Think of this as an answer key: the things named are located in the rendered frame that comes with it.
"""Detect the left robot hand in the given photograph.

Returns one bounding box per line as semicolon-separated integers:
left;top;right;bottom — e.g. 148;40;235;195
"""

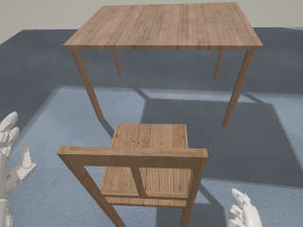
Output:
0;112;36;200

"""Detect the chair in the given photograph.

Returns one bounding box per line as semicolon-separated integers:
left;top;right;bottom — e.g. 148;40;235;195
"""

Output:
57;124;208;227

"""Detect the right robot hand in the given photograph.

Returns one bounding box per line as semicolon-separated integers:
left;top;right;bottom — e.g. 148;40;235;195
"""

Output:
226;188;263;227

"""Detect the table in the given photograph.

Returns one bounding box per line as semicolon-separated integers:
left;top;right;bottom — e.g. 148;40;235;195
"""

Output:
62;2;263;129

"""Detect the left robot forearm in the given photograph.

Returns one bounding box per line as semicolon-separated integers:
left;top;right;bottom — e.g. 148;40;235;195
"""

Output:
0;199;14;227

